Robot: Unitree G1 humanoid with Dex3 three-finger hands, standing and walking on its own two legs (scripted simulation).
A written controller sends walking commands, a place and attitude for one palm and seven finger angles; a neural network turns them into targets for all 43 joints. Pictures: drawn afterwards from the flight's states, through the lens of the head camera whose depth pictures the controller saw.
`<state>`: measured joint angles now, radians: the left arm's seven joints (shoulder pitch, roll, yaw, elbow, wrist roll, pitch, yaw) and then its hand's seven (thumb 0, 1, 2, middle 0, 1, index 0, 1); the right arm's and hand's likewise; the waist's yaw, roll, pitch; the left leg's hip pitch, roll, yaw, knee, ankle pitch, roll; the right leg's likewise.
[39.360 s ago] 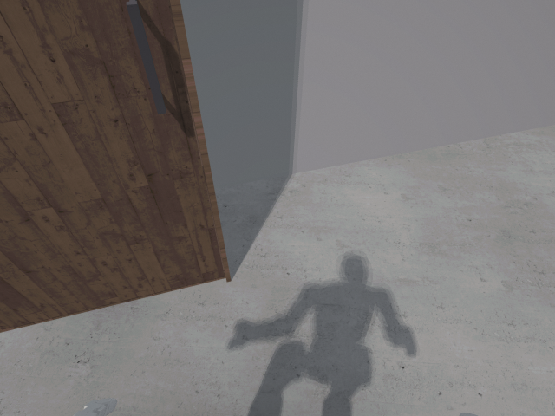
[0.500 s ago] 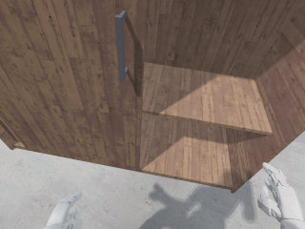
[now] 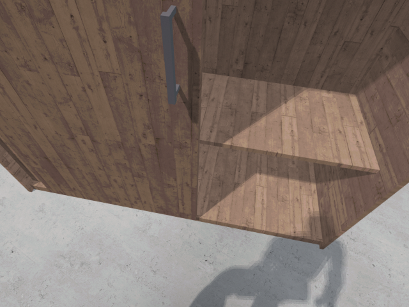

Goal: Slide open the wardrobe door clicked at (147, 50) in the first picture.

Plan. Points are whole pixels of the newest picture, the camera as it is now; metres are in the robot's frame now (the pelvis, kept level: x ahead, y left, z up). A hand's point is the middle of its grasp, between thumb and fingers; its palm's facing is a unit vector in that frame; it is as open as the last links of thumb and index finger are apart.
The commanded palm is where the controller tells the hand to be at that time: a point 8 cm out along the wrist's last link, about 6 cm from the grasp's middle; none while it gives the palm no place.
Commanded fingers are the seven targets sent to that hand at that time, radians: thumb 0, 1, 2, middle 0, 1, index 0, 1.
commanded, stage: let the arm hang, fingers relaxed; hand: right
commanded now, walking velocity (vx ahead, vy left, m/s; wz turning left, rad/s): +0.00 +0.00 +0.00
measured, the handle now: (172, 59) +0.57 +0.11 +0.18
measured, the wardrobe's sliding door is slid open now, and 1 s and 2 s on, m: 0.64 0.64 0.64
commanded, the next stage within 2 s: look to check the result in 0.48 s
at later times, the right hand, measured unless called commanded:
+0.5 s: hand out of the picture +0.04 -0.16 -0.17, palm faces +0.01 +0.98 -0.21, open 7.3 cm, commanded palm none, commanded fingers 0.00 -0.90 -0.90 0.20 0.30 0.20 0.30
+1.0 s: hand out of the picture +0.04 -0.16 -0.17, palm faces +0.02 +0.98 -0.20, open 7.4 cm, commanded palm none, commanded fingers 0.00 -0.90 -0.90 0.20 0.30 0.20 0.30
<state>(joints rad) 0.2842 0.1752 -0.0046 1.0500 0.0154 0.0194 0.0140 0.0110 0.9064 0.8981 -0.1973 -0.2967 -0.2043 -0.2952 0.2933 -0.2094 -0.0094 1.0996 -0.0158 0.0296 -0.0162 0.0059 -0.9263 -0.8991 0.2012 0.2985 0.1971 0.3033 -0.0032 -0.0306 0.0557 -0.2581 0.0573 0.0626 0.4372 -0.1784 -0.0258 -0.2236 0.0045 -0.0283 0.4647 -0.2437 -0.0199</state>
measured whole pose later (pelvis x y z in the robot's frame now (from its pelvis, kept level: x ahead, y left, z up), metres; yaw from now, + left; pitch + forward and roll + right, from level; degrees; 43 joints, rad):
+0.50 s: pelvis +0.02 +0.02 +0.00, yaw +0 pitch +0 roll +0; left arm 0.25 0.15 0.00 1.12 0.02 0.00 0.03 0.01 0.91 0.90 -0.20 -0.30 -0.20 -0.30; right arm 0.20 -0.16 -0.01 1.13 -0.01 0.00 -0.02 0.01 -0.93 -0.90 0.20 0.30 0.20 0.30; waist 0.01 -0.01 0.04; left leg -0.22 0.04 0.07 0.41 -0.19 -0.01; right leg -0.17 -0.01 -0.02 0.42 -0.24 0.00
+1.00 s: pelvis +0.03 +0.02 +0.00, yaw +0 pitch +0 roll +0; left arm 0.23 0.16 0.00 1.14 0.01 0.00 0.03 0.01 0.92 0.90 -0.20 -0.30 -0.20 -0.30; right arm 0.22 -0.16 -0.01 1.15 -0.01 0.00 -0.03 0.01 -0.91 -0.90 0.20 0.30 0.20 0.30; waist 0.00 -0.01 0.05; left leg -0.19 0.03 0.08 0.40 -0.21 0.00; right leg -0.15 -0.02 -0.02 0.40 -0.25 0.01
